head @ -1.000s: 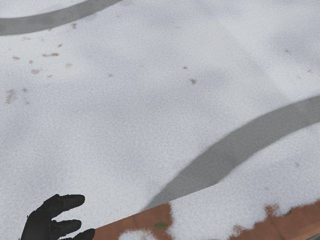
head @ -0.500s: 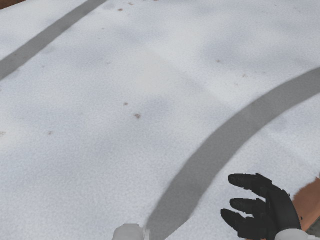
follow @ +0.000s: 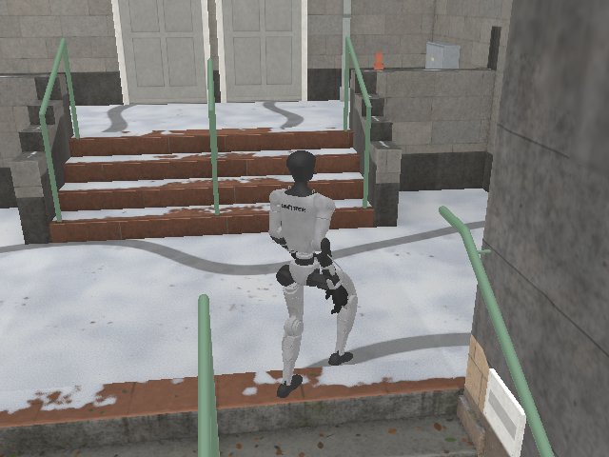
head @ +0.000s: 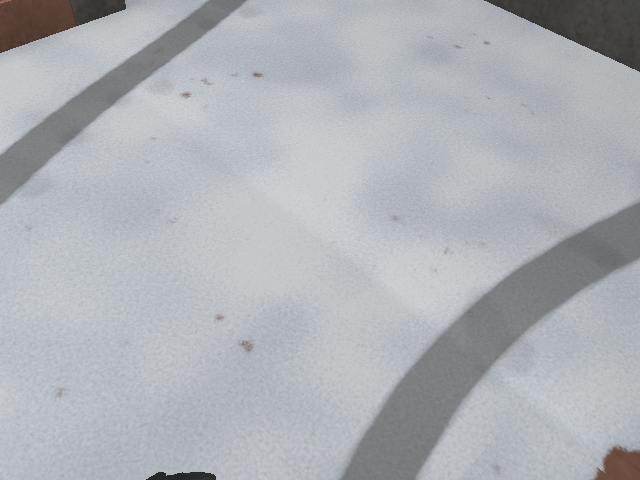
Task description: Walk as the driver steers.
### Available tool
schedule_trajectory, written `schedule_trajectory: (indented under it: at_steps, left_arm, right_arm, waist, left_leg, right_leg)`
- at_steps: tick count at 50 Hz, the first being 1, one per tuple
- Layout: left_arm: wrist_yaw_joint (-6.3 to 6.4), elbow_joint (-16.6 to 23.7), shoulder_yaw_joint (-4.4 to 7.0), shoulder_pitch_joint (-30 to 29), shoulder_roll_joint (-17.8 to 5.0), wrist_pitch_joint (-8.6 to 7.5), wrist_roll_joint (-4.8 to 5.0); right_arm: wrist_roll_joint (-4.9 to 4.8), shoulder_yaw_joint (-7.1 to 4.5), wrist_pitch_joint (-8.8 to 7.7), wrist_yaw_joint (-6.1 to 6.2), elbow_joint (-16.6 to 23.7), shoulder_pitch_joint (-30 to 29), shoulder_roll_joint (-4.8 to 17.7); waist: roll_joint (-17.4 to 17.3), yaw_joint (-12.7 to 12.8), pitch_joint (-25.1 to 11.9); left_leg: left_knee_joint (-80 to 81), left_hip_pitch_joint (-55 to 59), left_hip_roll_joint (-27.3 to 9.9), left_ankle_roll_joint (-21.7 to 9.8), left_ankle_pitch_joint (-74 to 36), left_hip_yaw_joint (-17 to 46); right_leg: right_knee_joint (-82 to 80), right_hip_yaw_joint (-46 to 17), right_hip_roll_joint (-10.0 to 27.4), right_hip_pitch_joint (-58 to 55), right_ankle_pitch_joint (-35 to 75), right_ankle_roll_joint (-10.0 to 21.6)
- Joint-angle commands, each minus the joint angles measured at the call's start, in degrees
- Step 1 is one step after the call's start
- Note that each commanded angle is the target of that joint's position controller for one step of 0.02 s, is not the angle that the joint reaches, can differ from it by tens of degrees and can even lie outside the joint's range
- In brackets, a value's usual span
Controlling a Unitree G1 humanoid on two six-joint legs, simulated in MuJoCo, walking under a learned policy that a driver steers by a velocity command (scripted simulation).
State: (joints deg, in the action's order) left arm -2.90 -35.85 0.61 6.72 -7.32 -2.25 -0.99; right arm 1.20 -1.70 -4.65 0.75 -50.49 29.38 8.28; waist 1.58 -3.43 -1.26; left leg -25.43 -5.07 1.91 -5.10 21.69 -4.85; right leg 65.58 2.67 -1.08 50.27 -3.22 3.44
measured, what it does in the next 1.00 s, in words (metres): walks ahead, turning left: right foot, then left foot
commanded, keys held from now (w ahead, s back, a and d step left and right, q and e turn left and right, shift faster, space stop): w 0.04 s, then w+q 0.96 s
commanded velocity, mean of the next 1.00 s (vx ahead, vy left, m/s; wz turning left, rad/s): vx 0.49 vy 0.00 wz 0.42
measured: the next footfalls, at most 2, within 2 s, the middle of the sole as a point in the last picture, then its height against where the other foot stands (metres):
right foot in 0.20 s outside the picture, level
left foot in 0.72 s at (195, 455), level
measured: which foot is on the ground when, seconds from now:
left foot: down 0.00-0.22, up 0.24-0.70, down 0.72-1.00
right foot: up 0.00-0.18, down 0.20-0.74, up 0.76-1.00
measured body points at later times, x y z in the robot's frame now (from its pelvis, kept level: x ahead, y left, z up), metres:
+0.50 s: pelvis +0.30 +0.03 +0.01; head +0.31 +0.03 +0.46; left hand +0.25 +0.28 -0.12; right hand +0.51 -0.18 -0.09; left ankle +0.37 +0.20 -0.65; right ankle +0.24 -0.04 -0.73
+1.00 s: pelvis +0.57 +0.17 +0.01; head +0.59 +0.20 +0.46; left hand +0.61 +0.47 -0.10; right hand +0.73 -0.06 -0.11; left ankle +0.54 +0.19 -0.74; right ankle +0.73 +0.04 -0.65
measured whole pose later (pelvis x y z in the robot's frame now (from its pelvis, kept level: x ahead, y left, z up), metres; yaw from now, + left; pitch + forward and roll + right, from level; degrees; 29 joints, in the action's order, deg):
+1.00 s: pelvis +0.57 +0.17 +0.01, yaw +29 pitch +2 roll +0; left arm -0.4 -38.5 1.3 8.0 -14.2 -1.4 -3.2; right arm 0.1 -4.1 -2.4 -0.4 -44.4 22.3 15.4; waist 1.7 -2.4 1.0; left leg -19.9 -11.2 9.8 -8.7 10.2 3.3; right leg 60.4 -2.9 7.7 40.3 -12.1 -2.6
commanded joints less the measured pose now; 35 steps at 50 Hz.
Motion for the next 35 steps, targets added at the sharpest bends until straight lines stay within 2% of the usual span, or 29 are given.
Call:
schedule_trajectory:
  at_steps: [1, 2, 3, 4, 6, 7, 8, 9, 10, 11, 12, 13, 14, 15, 16, 17, 18, 20, 23, 26, 30, 33, 34, 35]
  left_arm:
    - [-1.46, 2.5, 1.17, -9.0, -2.5, -0.9, 0.64]
    - [-1.82, 2.6, 1.25, -10.1, -2.8, -0.78, 0.21]
    - [-1.62, 2.4, 1.28, -10.2, -2.8, -0.66, -0.04]
    - [-1.24, 2.1, 1.36, -9.2, -3.0, -0.47, 0.51]
    - [-0.41, 0.8, 1.65, -7.3, -4.1, -0.41, 0.29]
    - [0.29, -0.4, 2.26, -4.8, -5.8, -0.34, 0.03]
    - [0.85, -1.5, 3.08, -0.8, -7.7, -0.55, -0.41]
    - [1.65, -2.6, 3.96, 4.7, -9.7, -1.07, -0.63]
    - [2.55, -3.9, 4.72, 11.7, -10.9, -1.68, -1.6]
    - [3.24, -4.0, 5.57, 18.1, -15.0, -1.85, -2.26]
    - [2.83, -4.3, 5.67, 15.8, -15.1, -2.09, -2.66]
    - [2.57, -3.0, 5.1, 11.2, -10.7, -1.96, -1.15]
    - [2.65, -3.3, 4.16, 9.4, -8.1, -2.35, -0.2]
    - [2.72, -4.7, 3.57, 9.5, -6.9, -3.02, -0.39]
    - [3.24, -5.4, 3.13, 10.2, -6.0, -3.67, -0.49]
    - [3.32, -6.2, 3.03, 10.4, -6.3, -4.33, -0.11]
    - [3.28, -6.8, 3.04, 11.3, -6.9, -5.02, 0.06]
    - [3.02, -8.0, 3.39, 13.0, -9.0, -5.77, 0.3]
    - [2.76, -9.6, 3.09, 15.7, -9.5, -5.84, -0.23]
    - [2.79, -10.0, 2.77, 15.5, -10.1, -5.69, -0.2]
    - [3.73, -12.2, 2.82, 19.5, -11.6, -5.2, 0.33]
    - [5.05, -12.8, 3.38, 19.2, -14.5, -3.74, -0.19]
    - [5.39, -12.7, 3.69, 18.7, -15.5, -3.1, -0.52]
    - [5.45, -12.0, 4.13, 17.8, -16.7, -2.41, -0.68]
  right_arm:
    - [-0.01, -1.92, -1.09, 0.97, 2.8, 1.5, 8.5]
    - [-0.47, -2.09, -0.83, 0.81, 1.9, 3.3, 9.0]
    - [-0.62, -1.87, -0.91, 1.03, 1.8, 3.9, 9.0]
    - [-0.99, -1.36, -0.78, 1.27, 1.1, 3.7, 8.0]
    - [-0.83, -1.56, -1.44, 1.51, 1.5, 3.0, 9.5]
    - [-0.84, -1.65, -1.56, 1.64, 1.2, 2.8, 10.0]
    - [-0.41, -2.06, -1.59, 1.55, 1.8, 1.8, 11.7]
    - [-0.67, -2.36, -1.27, 1.34, 1.7, 0.8, 12.4]
    - [-1.12, -2.16, -1.49, 0.99, 2.8, -0.2, 11.5]
    - [-0.73, -1.08, -1.39, 0.65, 5.6, -0.8, 7.0]
    - [-3.48, -1.28, -0.65, 0.42, 6.4, 4.9, 5.9]
    - [-2.03, -2.08, -0.37, 0.66, 6.3, -0.3, 10.0]
    - [-1.58, -2.37, -0.45, 0.22, 7.9, -6.7, 10.7]
    - [-1.35, -2.26, -0.16, -0.16, 8.1, -8.2, 9.8]
    - [-0.27, -2.09, 0.59, -0.65, 8.3, -8.7, 9.0]
    - [0.42, -1.9, 1.86, -1.34, 7.9, -7.1, 8.1]
    - [0.73, -1.8, 2.72, -1.71, 8.1, -6.8, 7.6]
    - [0.72, -1.72, 3.65, -2.18, 9.4, -9.3, 7.1]
    - [0.74, -1.71, 3.45, -2.77, 12.4, -17.3, 7.3]
    - [0.23, -1.22, 2.98, -3.47, 14.0, -23.4, 6.6]
    - [0.11, -0.7, 2.83, -4.44, 16.4, -30.2, 6.3]
    - [0.79, -1.48, 3.04, -3.9, 16.1, -26.4, 8.2]
    - [1.04, -2.02, 2.94, -3.63, 15.1, -21.6, 9.2]
    - [1.25, -3.0, 2.49, -3.3, 13.1, -14.2, 11.0]
  waist:
    - [-4.8, -1.5, 3.4]
    - [-5.5, -2.1, 2.2]
    - [-6.9, -1.7, 0.7]
    - [-8.5, -0.3, 0.1]
    - [-10.5, 1.2, -1.7]
    - [-10.4, 2.5, -1.8]
    - [-9.8, 4.5, -2.7]
    - [-9.0, 8.2, -3.8]
    - [-8.0, 11.9, -7.8]
    - [1.7, 12.1, -14.6]
    - [12.4, 7.3, -17.5]
    - [-0.2, 6.9, -9.4]
    - [-1.8, 6.8, -3.0]
    - [-4.2, 5.1, 0.9]
    - [-3.7, 4.0, 2.2]
    - [-2.1, 2.9, 2.8]
    - [-1.2, 2.3, 3.0]
    - [-0.1, 2.1, 4.4]
    - [1.1, 3.1, 6.3]
    - [1.3, 4.0, 6.2]
    - [1.7, 6.2, 7.7]
    - [4.6, 3.5, 3.7]
    - [5.6, 1.2, 1.1]
    - [5.3, -2.0, -3.0]
  left_leg:
    - [16.3, 7.9, -7.9, -1.4, -33.6, 6.6]
    - [15.8, 12.8, -8.6, -1.0, -41.0, 5.6]
    - [14.3, 15.5, -9.1, -0.7, -46.1, 5.6]
    - [11.4, 16.8, -9.4, -0.8, -52.3, 5.3]
    - [6.4, 16.8, -11.4, -2.0, -66.3, 6.3]
    - [2.8, 16.5, -12.3, -2.2, -71.6, 7.3]
    - [-2.8, 15.7, -12.6, -2.4, -73.8, 8.1]
    - [-10.7, 11.0, -12.8, -2.4, -72.3, 8.7]
    - [-21.0, 1.8, -11.3, -3.0, -59.0, 8.8]
    - [-37.1, -9.7, -5.8, -3.4, -24.4, 6.2]
    - [-55.1, -28.4, 3.6, -0.9, 7.4, 7.8]
    - [-55.0, -31.9, -1.1, -1.1, -0.6, 11.4]
    - [-53.3, -31.8, -2.1, -0.8, -4.0, 11.1]
    - [-51.0, -31.1, -3.6, -0.6, -5.2, 10.8]
    - [-48.9, -30.3, -5.0, -0.1, -5.5, 10.9]
    - [-47.8, -29.3, -5.6, 0.1, -6.3, 10.5]
    - [-46.7, -29.7, -6.0, 0.4, -6.7, 10.3]
    - [-45.0, -33.9, -6.8, 1.1, -9.1, 9.7]
    - [-39.2, -39.1, -7.2, 2.4, -15.2, 7.8]
    - [-26.3, -35.3, -6.3, 2.7, -22.9, 3.8]
    - [-13.1, -31.8, -5.0, 0.2, -25.8, -1.5]
    - [-10.4, -26.7, 0.0, -3.3, -16.5, -4.3]
    - [-9.7, -22.0, 2.0, -4.8, -13.2, -4.5]
    - [-7.4, -13.6, 3.6, -6.4, -11.4, -3.1]
  right_leg:
    - [-20.3, 5.2, -1.2, -4.8, 2.6, 0.1]
    - [-23.3, 6.3, -2.1, -5.6, 3.4, 0.9]
    - [-26.2, 6.1, -2.6, -7.5, 4.2, 1.3]
    - [-29.5, 5.7, -2.9, -10.6, 3.4, 2.3]
    - [-33.3, 6.0, -4.9, -19.1, 1.2, 3.6]
    - [-34.0, 5.5, -5.5, -23.1, -1.1, 4.2]
    - [-36.5, 5.0, -6.1, -27.5, -2.8, 4.5]
    - [-39.8, 2.9, -4.8, -36.3, -2.9, 5.9]
    - [-40.4, -1.8, 1.0, -49.1, -4.7, 7.6]
    - [-37.5, -18.1, 16.8, -61.2, -8.3, 9.9]
    - [-45.2, -45.8, 27.0, -69.1, -11.7, 19.5]
    - [-49.9, -39.5, 24.0, -59.8, -17.3, 16.7]
    - [-52.0, -31.0, 21.7, -52.2, -13.9, 14.9]
    - [-54.0, -24.4, 19.4, -47.2, -8.6, 12.4]
    - [-55.1, -19.3, 17.2, -44.0, -6.0, 10.5]
    - [-56.3, -15.8, 15.6, -41.9, -3.3, 9.0]
    - [-57.0, -13.3, 15.2, -41.5, -0.2, 8.2]
    - [-58.2, -8.3, 14.7, -41.4, 4.9, 7.3]
    - [-58.9, -1.0, 12.4, -42.1, 10.9, 5.7]
    - [-58.3, 5.2, 10.0, -42.1, 16.9, 3.7]
    - [-58.0, 8.6, 12.2, -49.5, 22.5, 2.0]
    - [-47.0, 11.0, 14.5, -58.1, 47.0, 1.2]
    - [-39.5, 11.4, 15.0, -58.9, 51.9, 1.4]
    - [-28.7, 11.4, 15.2, -56.7, 49.5, 1.6]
